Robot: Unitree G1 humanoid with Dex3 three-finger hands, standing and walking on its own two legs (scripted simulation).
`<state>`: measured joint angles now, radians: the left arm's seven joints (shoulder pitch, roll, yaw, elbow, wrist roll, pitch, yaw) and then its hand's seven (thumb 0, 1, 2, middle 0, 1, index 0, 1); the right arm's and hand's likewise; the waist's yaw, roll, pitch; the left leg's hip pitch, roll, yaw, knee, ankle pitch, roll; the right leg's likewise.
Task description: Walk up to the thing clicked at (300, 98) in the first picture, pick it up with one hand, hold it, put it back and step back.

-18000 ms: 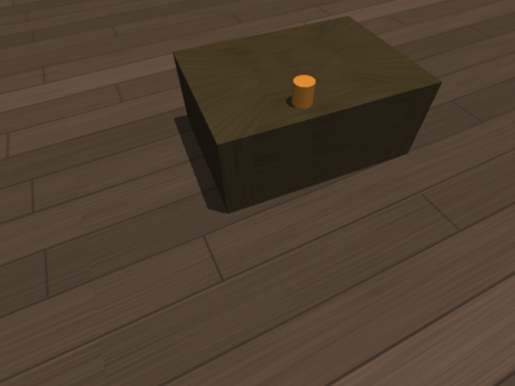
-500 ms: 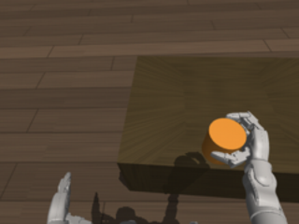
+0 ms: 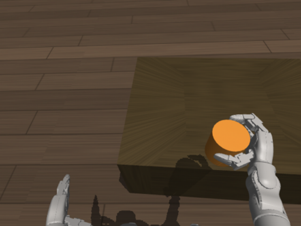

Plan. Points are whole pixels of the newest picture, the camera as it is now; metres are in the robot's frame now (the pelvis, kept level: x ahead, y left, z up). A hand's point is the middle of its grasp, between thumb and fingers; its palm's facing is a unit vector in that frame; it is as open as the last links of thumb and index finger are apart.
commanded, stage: crouch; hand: right
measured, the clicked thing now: (225, 143) +0.33 -0.16 +0.02
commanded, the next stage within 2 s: lower in 1.14 s
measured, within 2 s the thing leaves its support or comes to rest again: neither
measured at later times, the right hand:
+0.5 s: hand (226, 133) +0.41 -0.20 -0.05, palm faces +0.21 +0.98 +0.02, open 12.0 cm
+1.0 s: hand (223, 133) +0.44 -0.21 -0.11, palm faces +0.22 +0.98 +0.01, open 12.0 cm
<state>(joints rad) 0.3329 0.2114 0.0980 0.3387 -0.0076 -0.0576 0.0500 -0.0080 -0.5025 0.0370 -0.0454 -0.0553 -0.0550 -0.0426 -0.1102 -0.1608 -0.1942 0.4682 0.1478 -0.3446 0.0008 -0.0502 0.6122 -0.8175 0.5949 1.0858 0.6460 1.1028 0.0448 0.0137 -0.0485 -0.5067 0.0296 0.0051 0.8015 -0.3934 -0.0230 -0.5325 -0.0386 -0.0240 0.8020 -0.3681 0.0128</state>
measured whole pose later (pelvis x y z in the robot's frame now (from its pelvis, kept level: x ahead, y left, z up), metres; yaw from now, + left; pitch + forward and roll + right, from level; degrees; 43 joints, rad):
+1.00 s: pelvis -0.01 -0.01 -0.09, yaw +2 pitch +24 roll +4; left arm 0.40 0.24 0.07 -0.06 0.09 -0.03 -0.04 -0.01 -0.49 0.04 -0.05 -0.06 -0.06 -0.04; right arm -0.57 -0.40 -0.49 1.06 0.03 -0.58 0.03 -0.04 0.61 -0.81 0.61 1.07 0.66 1.08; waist 0.23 0.04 -0.14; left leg -1.11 -0.01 0.04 1.23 -0.53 -0.03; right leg -1.18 -0.08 0.03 1.30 -0.54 0.01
